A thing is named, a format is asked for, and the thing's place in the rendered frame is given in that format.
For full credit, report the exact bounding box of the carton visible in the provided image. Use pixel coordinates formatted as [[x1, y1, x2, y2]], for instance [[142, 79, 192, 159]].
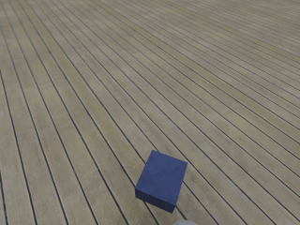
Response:
[[134, 150, 188, 213]]

